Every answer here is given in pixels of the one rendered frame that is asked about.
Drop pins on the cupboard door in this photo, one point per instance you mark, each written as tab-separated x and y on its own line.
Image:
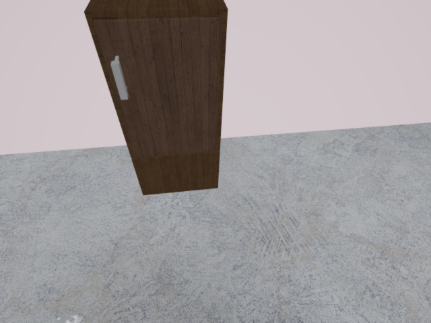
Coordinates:
171	67

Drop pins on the handle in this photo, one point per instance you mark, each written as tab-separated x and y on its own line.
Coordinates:
118	76

